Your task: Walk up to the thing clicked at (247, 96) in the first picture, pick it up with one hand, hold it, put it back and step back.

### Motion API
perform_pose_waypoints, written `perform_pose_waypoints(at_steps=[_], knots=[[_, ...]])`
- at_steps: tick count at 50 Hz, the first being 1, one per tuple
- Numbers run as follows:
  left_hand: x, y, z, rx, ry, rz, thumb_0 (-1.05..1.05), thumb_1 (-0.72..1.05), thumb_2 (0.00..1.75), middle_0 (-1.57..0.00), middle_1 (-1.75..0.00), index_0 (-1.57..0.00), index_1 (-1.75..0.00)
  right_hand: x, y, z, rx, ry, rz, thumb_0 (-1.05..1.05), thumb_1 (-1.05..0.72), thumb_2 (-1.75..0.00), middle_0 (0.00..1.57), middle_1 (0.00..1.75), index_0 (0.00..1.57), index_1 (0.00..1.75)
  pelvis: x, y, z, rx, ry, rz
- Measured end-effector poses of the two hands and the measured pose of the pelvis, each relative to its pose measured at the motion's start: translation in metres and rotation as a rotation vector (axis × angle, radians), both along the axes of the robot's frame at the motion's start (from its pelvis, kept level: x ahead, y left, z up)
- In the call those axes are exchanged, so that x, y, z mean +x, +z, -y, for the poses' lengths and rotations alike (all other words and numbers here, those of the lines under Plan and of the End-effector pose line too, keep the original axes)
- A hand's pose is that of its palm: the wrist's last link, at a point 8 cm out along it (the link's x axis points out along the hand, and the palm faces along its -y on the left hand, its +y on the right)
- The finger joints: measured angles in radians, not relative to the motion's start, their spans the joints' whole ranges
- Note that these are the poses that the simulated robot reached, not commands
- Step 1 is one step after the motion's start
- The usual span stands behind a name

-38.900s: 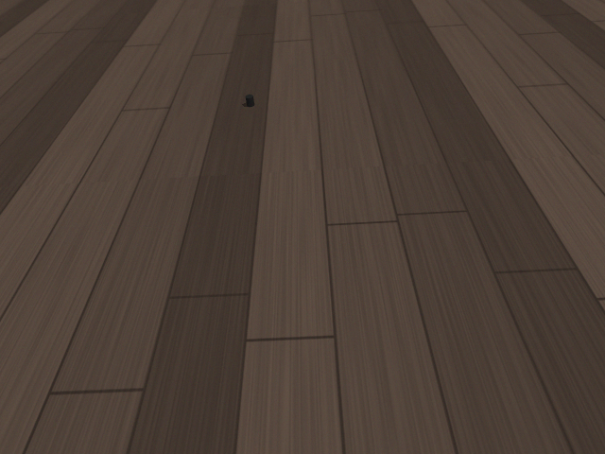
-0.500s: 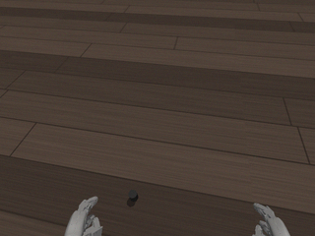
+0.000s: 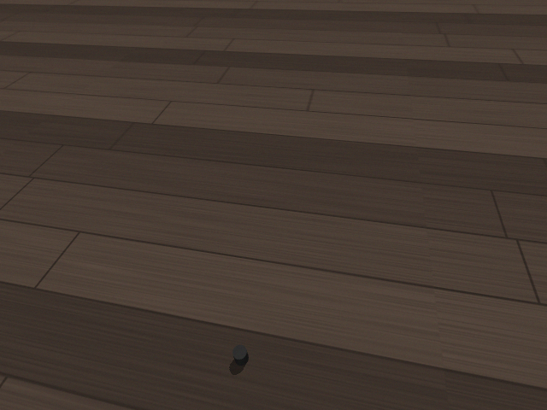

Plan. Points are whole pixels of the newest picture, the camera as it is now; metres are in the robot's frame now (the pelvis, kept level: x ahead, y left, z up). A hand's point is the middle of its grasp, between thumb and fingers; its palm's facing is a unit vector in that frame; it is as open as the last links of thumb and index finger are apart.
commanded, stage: stand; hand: left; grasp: from above
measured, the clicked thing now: (240, 355) +0.47 +0.21 -0.74
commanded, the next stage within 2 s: step back in 1.92 s
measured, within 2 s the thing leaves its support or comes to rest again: neither
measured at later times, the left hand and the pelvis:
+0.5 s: hand out of the picture +0.02 +0.23 -0.16, palm faces +0.01 -0.94 -0.33, open 7.4 cm; pelvis +0.00 -0.01 +0.01, yaw +0 degrees
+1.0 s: hand out of the picture +0.11 +0.21 -0.15, palm faces +0.02 -0.94 -0.33, open 7.4 cm; pelvis +0.02 -0.03 +0.01, yaw +0 degrees
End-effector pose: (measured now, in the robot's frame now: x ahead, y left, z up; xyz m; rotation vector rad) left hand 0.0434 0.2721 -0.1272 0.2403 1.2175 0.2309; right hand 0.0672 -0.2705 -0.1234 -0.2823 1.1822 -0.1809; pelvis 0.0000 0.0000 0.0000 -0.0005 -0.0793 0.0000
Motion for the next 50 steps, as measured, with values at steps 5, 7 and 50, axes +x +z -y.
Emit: perform_pose_waypoints(at_steps=[5, 7, 50], knots=[[-0.012, 0.002, -0.002, 0.005, 0.004, -0.029, 0.01, 0.9, 0.9, -0.2, -0.3, -0.2, -0.3, -0.008, 0.0, 0.001, 0.008, -0.011, -0.02, 0.01, -0.91, -0.9, 0.2, 0.3, 0.2, 0.3, -0.004, 0.003, 0.0, 0.002, 0.002, 0.009], [-0.015, 0.003, -0.003, 0.008, 0.007, -0.039, 0.01, 0.9, 0.9, -0.2, -0.3, -0.2, -0.3, -0.01, 0.0, 0.002, 0.008, -0.014, -0.026, 0.01, -0.91, -0.9, 0.2, 0.3, 0.2, 0.3, -0.006, 0.004, 0.0, 0.002, 0.003, 0.01], [0.058, 0.018, 0.019, 0.024, -0.035, 0.012, 0.01, 0.9, 0.9, -0.2, -0.3, -0.2, -0.3, 0.023, 0.004, 0.04, -0.005, -0.026, -0.034, 0.01, -0.91, -0.9, 0.2, 0.3, 0.2, 0.3, 0.024, 0.01, 0.027, 0.005, -0.007, -0.017]])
